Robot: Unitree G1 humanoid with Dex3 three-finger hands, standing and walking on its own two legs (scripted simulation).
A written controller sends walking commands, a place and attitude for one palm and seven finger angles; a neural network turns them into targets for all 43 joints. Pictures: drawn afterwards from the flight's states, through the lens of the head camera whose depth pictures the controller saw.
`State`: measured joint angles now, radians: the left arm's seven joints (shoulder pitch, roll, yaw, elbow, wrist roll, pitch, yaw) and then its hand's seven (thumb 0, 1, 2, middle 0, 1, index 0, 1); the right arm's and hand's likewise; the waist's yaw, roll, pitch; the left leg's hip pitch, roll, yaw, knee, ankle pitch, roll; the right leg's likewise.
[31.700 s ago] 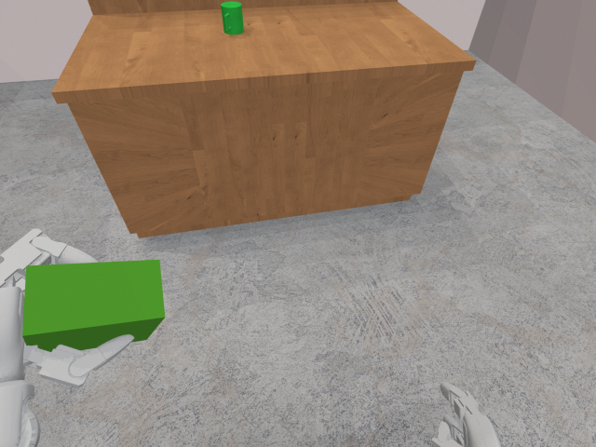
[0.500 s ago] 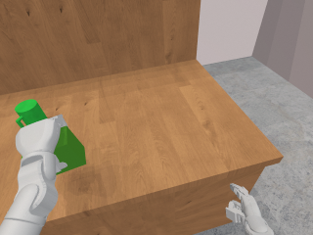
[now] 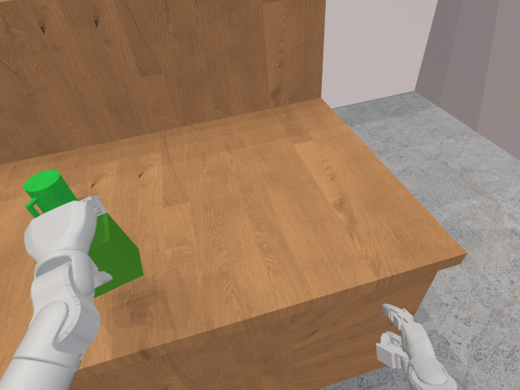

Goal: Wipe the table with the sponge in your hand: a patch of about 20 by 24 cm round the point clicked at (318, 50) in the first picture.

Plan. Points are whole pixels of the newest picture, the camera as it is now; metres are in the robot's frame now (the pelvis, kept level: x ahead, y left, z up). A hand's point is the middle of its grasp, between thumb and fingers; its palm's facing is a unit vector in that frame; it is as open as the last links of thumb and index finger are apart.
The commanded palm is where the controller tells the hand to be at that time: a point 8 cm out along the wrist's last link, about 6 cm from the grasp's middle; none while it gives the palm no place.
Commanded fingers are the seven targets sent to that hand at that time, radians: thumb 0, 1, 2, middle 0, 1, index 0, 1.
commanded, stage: move the sponge above the wiping area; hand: left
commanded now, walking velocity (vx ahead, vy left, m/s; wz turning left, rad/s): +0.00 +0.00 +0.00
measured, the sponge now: (99, 264) +0.26 +0.31 +0.07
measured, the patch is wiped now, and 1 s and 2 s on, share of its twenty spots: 0.00 0.00 0.00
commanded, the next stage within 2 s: lower the sponge onto the table in 0.82 s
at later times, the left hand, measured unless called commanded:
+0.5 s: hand (95, 262) +0.25 +0.30 +0.09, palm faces +0.03 -0.15 -0.99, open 10.0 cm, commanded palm +0.22 +0.28 +0.16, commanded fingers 0.00 0.10 1.30 -1.20 -1.60 -1.20 -1.60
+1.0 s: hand (123, 272) +0.25 +0.26 +0.08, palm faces -0.03 -0.19 -0.98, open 10.0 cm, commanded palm +0.22 +0.27 +0.16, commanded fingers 0.00 0.10 1.30 -1.20 -1.60 -1.20 -1.60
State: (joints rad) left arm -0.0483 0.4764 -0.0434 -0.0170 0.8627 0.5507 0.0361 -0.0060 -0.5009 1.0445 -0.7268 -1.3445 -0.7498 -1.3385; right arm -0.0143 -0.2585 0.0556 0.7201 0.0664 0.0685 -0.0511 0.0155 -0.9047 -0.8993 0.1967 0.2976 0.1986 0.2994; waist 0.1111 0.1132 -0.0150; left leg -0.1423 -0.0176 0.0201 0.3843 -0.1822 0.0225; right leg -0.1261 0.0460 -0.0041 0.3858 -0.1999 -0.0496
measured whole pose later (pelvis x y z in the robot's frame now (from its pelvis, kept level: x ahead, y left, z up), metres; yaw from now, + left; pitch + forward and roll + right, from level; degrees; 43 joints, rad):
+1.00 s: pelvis +0.00 +0.01 +0.00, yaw +0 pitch -3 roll +0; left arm 0.02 0.40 -0.16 -0.08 0.88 0.54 -0.06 -0.01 -0.50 1.04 -0.73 -1.35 -0.75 -1.35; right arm -0.02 -0.28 0.06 0.68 0.06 0.08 -0.04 0.01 -0.91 -0.90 0.20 0.30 0.20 0.30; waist 0.10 0.12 -0.01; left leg -0.16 -0.03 0.01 0.39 -0.18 0.03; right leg -0.15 0.03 -0.01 0.40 -0.20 -0.04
